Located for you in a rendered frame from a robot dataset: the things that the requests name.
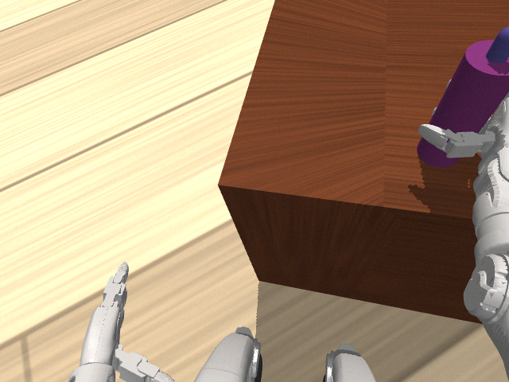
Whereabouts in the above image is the left robot arm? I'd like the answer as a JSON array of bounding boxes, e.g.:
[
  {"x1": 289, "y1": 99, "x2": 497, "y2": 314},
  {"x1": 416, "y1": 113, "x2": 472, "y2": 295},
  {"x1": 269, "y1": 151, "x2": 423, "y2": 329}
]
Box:
[{"x1": 68, "y1": 363, "x2": 115, "y2": 382}]

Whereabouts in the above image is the right robot hand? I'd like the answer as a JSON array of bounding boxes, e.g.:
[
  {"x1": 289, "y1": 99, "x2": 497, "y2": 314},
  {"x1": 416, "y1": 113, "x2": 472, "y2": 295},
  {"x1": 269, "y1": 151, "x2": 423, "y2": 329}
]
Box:
[{"x1": 418, "y1": 80, "x2": 509, "y2": 159}]

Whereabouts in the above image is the right robot arm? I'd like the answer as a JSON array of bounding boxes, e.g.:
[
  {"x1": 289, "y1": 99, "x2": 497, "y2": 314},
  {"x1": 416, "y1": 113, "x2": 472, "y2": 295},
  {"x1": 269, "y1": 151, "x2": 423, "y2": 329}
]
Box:
[{"x1": 464, "y1": 146, "x2": 509, "y2": 380}]

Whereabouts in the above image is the bottle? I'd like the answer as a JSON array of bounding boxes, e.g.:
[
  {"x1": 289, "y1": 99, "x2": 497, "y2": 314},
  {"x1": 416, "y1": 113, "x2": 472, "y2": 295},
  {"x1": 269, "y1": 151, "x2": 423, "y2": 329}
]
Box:
[{"x1": 417, "y1": 26, "x2": 509, "y2": 168}]

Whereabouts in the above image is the left robot hand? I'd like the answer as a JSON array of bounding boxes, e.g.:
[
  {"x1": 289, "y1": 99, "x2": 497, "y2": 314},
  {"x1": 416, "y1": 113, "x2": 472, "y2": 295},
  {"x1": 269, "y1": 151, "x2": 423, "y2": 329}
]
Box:
[{"x1": 80, "y1": 263, "x2": 175, "y2": 382}]

